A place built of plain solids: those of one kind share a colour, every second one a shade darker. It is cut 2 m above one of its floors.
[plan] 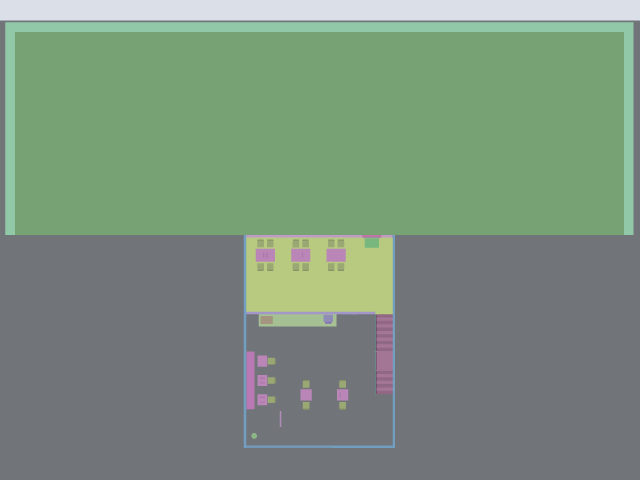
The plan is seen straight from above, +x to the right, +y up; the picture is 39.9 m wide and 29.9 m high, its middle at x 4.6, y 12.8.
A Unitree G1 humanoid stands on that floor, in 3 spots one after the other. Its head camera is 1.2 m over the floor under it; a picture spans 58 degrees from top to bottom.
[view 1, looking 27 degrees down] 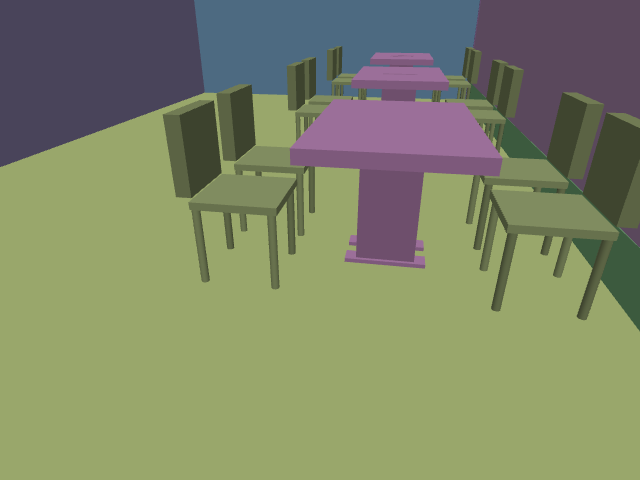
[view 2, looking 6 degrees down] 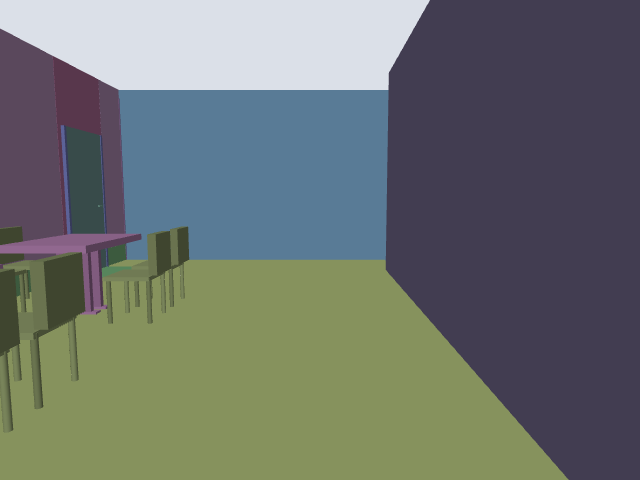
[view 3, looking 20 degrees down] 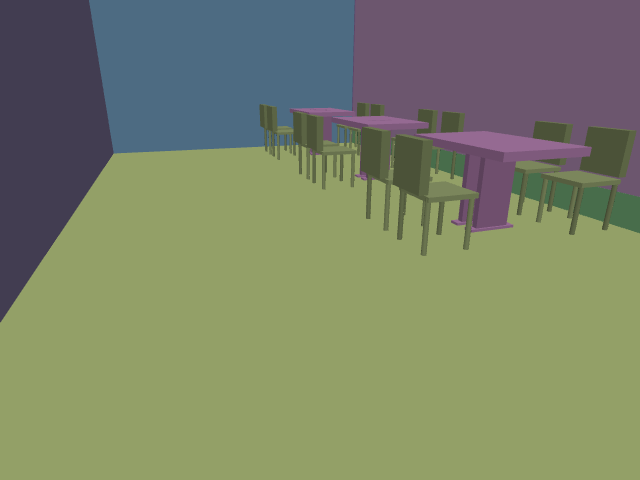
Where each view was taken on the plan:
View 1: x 7.83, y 11.86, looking -170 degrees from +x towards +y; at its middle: upper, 2.64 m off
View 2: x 1.20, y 9.38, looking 0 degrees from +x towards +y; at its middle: wall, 7.98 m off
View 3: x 8.62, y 9.28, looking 161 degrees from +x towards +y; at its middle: upper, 3.51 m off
